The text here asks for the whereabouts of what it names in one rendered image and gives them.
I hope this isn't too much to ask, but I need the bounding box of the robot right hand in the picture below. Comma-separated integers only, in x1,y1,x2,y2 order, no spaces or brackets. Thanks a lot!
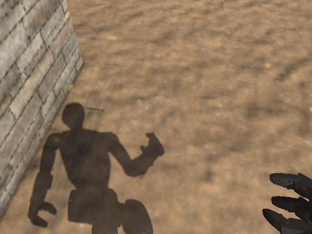
262,173,312,234

